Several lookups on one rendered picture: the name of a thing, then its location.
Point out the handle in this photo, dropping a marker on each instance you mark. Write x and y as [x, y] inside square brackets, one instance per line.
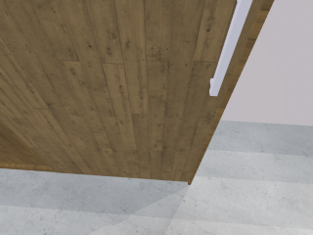
[235, 29]

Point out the wardrobe door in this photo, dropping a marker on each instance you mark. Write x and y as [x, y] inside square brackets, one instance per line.
[14, 151]
[115, 88]

